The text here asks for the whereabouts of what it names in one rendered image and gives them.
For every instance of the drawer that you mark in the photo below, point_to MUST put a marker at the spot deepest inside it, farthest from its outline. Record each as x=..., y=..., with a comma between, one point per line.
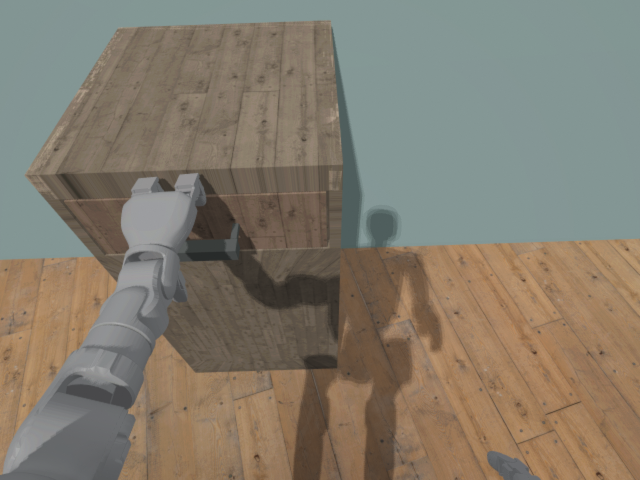
x=267, y=220

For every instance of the left robot hand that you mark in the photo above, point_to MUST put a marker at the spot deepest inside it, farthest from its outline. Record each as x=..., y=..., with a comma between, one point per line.
x=152, y=216

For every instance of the robot left forearm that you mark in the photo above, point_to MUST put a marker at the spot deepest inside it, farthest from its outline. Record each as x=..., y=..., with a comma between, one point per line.
x=108, y=367

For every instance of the right robot hand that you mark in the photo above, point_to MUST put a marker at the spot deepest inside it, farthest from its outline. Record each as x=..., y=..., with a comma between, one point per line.
x=509, y=468

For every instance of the cabinet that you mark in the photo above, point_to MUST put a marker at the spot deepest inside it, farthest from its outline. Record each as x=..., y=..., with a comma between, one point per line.
x=252, y=108

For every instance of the handle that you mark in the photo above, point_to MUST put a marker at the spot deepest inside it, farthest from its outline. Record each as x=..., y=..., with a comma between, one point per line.
x=211, y=250

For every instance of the robot left upper arm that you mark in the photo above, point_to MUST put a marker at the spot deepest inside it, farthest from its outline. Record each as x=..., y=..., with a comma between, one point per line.
x=74, y=438

